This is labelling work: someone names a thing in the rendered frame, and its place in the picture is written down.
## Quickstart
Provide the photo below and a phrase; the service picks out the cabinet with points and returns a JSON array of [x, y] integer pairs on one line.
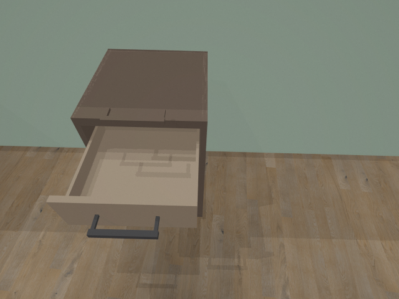
[[149, 83]]

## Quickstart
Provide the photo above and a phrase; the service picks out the drawer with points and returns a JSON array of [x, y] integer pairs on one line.
[[130, 175]]

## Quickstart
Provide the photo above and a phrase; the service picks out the handle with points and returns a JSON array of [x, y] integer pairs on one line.
[[122, 234], [132, 120]]

